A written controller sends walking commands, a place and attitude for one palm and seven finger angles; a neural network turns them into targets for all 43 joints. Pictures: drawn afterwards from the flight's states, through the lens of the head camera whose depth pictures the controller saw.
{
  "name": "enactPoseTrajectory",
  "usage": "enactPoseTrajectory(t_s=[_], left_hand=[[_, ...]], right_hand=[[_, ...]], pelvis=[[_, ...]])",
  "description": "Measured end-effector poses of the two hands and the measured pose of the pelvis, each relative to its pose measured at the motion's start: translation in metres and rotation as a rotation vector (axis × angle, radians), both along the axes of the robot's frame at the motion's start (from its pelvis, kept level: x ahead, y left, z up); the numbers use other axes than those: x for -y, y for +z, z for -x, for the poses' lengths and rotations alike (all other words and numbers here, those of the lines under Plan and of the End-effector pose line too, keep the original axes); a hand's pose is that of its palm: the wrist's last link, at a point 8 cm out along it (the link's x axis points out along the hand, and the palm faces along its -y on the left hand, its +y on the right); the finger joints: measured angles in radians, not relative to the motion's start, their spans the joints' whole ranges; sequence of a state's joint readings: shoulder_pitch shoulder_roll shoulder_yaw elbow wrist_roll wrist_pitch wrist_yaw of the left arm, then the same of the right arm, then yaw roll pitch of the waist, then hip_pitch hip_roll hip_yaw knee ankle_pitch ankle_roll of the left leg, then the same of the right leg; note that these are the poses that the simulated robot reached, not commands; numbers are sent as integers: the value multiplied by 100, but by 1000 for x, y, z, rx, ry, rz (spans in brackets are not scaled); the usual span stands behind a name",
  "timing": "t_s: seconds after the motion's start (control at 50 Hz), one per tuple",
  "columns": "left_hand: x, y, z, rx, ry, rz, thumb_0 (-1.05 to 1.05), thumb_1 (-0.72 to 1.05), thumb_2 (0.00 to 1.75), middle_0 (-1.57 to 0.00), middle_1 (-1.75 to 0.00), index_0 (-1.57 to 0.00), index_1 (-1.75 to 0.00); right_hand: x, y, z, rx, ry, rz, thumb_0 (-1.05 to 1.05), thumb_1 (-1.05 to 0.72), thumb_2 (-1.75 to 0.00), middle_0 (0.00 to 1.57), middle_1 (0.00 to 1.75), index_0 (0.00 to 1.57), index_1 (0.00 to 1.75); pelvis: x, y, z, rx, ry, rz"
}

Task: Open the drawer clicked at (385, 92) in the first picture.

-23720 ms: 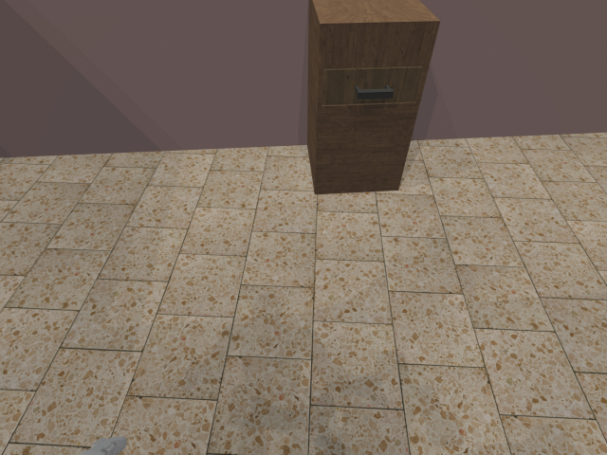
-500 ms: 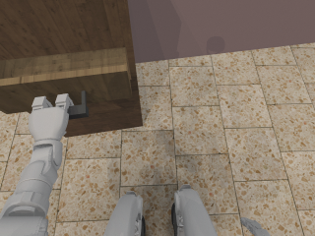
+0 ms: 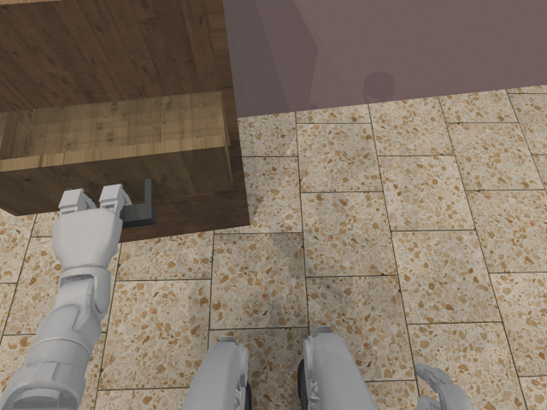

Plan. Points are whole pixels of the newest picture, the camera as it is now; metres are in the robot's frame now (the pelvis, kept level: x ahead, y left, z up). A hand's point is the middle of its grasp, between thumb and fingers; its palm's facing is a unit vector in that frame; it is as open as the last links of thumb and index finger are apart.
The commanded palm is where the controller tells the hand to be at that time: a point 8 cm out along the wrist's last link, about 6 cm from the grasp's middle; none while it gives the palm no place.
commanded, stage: pull the drawer open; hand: left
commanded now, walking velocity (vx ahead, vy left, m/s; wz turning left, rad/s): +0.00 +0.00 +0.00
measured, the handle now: (109, 204) +0.41 +0.28 -0.06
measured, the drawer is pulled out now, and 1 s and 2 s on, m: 0.10 0.17 0.22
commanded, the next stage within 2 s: none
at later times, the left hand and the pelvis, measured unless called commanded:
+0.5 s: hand (105, 266) +0.32 +0.27 -0.08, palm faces -0.04 -0.03 -1.00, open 6.1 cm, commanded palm +0.28 +0.26 -0.03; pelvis -0.01 +0.00 +0.00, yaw +0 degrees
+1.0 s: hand (105, 283) +0.29 +0.27 -0.08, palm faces -0.05 -0.03 -1.00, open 6.1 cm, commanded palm +0.25 +0.26 -0.03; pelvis -0.01 -0.01 +0.00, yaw +0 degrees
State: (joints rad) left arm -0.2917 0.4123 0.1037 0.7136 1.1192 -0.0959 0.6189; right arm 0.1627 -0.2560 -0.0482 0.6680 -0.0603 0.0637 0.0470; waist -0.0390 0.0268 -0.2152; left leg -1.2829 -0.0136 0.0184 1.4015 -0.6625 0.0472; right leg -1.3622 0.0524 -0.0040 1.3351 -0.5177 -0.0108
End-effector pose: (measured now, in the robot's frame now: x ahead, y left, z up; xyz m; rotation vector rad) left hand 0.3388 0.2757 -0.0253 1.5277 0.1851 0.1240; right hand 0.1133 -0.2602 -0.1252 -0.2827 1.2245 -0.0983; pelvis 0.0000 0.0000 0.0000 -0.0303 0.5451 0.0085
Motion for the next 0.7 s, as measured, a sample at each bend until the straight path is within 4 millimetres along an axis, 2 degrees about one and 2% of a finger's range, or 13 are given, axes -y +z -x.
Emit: enactPoseTrajectory(t_s=[0.7], left_hand=[[10,1,51,-3,15,-6,2,66,74,-31,-135,-37,-135]], right_hand=[[-4,4,-16,90,30,-19,1,-91,-90,20,30,21,30]], pelvis=[[4,0,8,34,3,-8]])
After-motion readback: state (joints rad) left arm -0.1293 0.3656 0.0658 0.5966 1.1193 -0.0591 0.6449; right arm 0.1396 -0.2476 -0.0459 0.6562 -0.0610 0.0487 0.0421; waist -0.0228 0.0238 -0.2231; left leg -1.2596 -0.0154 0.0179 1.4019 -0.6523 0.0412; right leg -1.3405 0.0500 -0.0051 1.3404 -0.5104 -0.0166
